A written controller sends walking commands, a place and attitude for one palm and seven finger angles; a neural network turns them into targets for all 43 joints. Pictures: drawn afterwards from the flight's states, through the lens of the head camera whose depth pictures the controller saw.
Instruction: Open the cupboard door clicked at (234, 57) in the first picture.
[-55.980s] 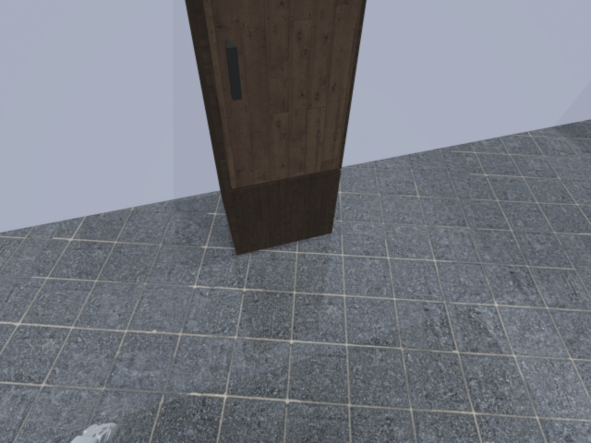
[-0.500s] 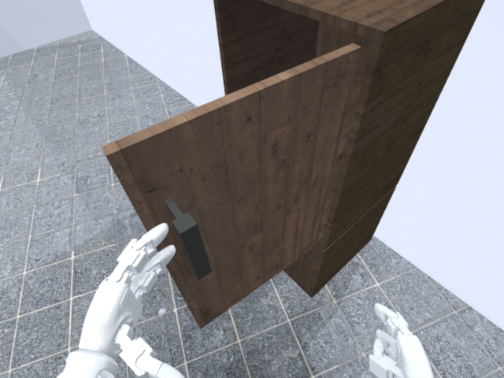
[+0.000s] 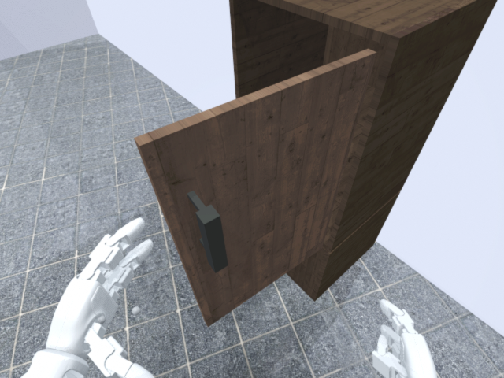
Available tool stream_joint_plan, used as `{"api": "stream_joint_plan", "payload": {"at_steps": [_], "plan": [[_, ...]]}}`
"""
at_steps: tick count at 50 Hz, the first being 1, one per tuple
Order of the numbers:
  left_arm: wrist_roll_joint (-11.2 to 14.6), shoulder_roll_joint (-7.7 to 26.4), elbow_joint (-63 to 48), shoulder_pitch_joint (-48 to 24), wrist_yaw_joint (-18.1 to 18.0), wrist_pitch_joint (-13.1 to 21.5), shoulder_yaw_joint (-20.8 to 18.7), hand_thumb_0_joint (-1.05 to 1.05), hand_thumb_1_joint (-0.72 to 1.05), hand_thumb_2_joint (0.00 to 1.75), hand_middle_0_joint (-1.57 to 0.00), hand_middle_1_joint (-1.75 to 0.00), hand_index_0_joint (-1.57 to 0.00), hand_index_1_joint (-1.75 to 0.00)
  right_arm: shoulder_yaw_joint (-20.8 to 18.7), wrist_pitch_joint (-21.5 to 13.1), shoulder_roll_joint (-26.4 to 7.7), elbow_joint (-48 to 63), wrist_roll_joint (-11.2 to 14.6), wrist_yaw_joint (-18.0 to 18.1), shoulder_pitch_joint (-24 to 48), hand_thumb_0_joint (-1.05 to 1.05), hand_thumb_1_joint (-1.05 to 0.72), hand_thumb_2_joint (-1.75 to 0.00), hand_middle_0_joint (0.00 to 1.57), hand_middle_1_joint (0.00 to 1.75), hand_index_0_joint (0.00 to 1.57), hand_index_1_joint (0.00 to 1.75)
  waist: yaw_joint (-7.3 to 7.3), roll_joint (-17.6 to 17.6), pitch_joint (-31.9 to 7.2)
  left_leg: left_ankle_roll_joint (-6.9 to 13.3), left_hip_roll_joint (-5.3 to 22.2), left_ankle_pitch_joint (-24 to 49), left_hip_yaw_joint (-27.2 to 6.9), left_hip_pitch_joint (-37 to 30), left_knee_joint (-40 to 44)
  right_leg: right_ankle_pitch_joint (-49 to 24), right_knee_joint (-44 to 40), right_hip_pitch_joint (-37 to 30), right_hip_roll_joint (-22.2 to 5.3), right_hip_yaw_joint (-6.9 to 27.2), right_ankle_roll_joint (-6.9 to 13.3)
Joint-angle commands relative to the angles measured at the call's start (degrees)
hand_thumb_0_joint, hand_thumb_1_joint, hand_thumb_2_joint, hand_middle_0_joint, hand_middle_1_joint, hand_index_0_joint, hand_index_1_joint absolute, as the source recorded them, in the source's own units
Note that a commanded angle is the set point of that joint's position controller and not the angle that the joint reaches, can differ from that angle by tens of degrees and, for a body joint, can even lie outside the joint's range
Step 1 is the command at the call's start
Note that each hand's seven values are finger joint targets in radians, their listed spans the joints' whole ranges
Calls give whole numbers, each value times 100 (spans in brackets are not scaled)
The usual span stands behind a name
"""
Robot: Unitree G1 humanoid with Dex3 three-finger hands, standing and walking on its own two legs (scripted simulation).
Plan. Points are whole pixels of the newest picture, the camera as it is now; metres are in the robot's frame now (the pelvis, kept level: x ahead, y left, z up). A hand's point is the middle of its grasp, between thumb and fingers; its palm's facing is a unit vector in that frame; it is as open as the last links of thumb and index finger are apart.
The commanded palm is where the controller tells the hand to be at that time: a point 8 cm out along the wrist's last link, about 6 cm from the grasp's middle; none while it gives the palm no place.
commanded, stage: draw the hand back to the body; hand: left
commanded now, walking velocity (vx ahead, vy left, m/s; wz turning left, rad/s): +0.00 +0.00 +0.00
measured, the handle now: (206, 231) +0.31 +0.10 +0.09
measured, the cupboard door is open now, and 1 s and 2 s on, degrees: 85 85 85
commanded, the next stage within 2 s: step back with the hand held close in 1.38 s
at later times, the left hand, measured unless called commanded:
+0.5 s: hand (73, 296) +0.18 +0.23 +0.13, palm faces +0.23 -0.93 -0.28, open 14.9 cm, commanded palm +0.14 +0.28 +0.16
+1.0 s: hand (45, 233) +0.23 +0.26 +0.19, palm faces +0.41 -0.81 -0.43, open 9.1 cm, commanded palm +0.19 +0.31 +0.20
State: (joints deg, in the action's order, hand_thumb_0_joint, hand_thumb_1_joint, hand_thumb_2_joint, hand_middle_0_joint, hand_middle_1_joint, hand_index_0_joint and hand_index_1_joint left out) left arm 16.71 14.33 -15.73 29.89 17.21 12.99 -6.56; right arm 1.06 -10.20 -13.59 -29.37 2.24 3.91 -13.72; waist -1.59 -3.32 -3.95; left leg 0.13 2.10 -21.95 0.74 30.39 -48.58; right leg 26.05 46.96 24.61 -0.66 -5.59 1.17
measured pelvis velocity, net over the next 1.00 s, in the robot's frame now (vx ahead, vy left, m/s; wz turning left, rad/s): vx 0.04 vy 0.01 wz -0.03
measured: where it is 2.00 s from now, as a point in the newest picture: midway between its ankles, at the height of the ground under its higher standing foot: outside the picture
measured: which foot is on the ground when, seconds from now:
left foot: down 0.00-1.00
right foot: down 0.00-1.00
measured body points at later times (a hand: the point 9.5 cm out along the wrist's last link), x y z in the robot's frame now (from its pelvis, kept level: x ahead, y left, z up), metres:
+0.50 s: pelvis +0.00 +0.02 +0.03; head -0.02 +0.02 +0.48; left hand +0.16 +0.28 +0.15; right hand +0.19 -0.19 -0.03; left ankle +0.03 +0.12 -0.70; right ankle -0.02 -0.11 -0.70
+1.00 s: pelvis +0.04 +0.01 +0.04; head +0.03 -0.01 +0.49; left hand +0.21 +0.30 +0.21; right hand +0.23 -0.22 -0.04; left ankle +0.03 +0.12 -0.70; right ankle -0.02 -0.11 -0.70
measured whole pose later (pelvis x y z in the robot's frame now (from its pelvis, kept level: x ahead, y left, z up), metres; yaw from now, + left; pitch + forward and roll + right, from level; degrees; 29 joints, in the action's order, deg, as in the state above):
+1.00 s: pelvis +0.04 +0.01 +0.04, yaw -2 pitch -4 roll +0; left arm 3.1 20.4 -23.0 27.8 -6.6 2.3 -17.8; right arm 1.5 -5.5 -13.4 -36.4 -0.6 4.2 -10.3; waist -4.4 -3.2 1.4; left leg 0.7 0.7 -14.1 3.8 5.6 -23.4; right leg 16.6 21.0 0.7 -0.9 -3.0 0.0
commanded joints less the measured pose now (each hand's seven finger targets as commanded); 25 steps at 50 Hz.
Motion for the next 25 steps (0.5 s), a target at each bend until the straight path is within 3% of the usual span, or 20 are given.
{"api": "stream_joint_plan", "payload": {"at_steps": [1,3,9,10,15,16,17,18,19,20,25], "plan": [[146,469,-1279,-3,-179,73,-459,0,-50,30,-15,-30,-15,-30,-167,-386,-558,1007,35,24,706,0,-90,-90,20,30,20,30,-63,207,-454,126,-197,848,-285,-744,933,-1244,-989,-49,175,208,-37],[134,519,-1420,-249,-162,-63,-396,0,-50,30,-15,-30,-15,-30,-139,-405,-616,1007,45,38,697,0,-90,-90,20,30,20,30,12,204,-280,128,-185,582,-306,-758,1029,-914,-1112,67,180,209,-64],[92,770,-1751,-399,-176,-288,-675,0,-50,30,-15,-30,-15,-30,-84,-526,-632,951,30,73,698,0,-90,-90,20,30,20,30,-49,151,-293,119,-155,536,-388,-992,1286,-776,-1250,-103,206,131,-32],[110,790,-1801,-443,-173,-307,-730,0,-50,30,-15,-30,-15,-30,-69,-550,-632,924,36,78,705,0,-90,-90,20,30,20,30,-66,-35,-298,104,-156,512,-397,-1059,1347,-740,-1283,-127,213,120,-17],[159,819,-1862,-656,-126,-435,-804,0,-32,37,-16,-30,-16,-30,-21,-660,-662,803,56,97,720,0,-90,-90,20,30,20,30,-41,-234,-144,74,-141,449,-450,-1238,1556,-722,-1453,-248,238,58,-12],[-723,1443,-2169,-722,-1103,-485,-938,0,-29,39,-16,-30,-16,-30,-2,-573,-557,796,-34,224,867,0,-90,-90,20,30,20,30,-276,-92,-64,74,-101,-15,-428,-1342,1841,-452,-1918,-433,139,389,51],[-825,858,-2106,-489,-1523,-586,-584,0,-26,40,-16,-30,-16,-30,62,-536,-470,781,-107,284,866,0,-90,-90,20,30,20,30,-124,7,392,70,-132,-117,-373,-1346,1952,-322,-2143,-359,82,385,30],[-893,694,-1871,-227,-1717,-687,-531,0,-22,42,-16,-30,-16,-30,56,-489,-464,734,-116,293,805,0,-90,-90,20,30,20,30,-103,226,502,57,-107,-173,-389,-1363,1996,-236,-2195,-339,74,340,17],[-1026,645,-1955,-209,-1870,-718,-462,0,-18,43,-16,-30,-16,-30,60,-428,-479,686,-124,284,805,0,-90,-90,20,30,20,30,-98,117,509,66,-90,-92,-378,-1432,2060,-312,-2204,-475,67,319,19],[-1137,755,-2089,-230,-2007,-727,-513,0,-15,45,-16,-30,-16,-30,51,-380,-501,644,-144,280,815,0,-90,-90,20,30,20,30,-122,-97,357,70,-75,72,-353,-1606,2137,-480,-2226,-631,56,321,28],[-1400,1039,-2303,-340,-2416,-654,-704,0,2,52,-17,-30,-17,-30,32,-321,-524,517,-225,243,882,0,-90,-90,20,30,20,30,-153,-192,152,62,-54,379,-342,-1978,2580,-833,-2405,-1202,35,311,41]]}}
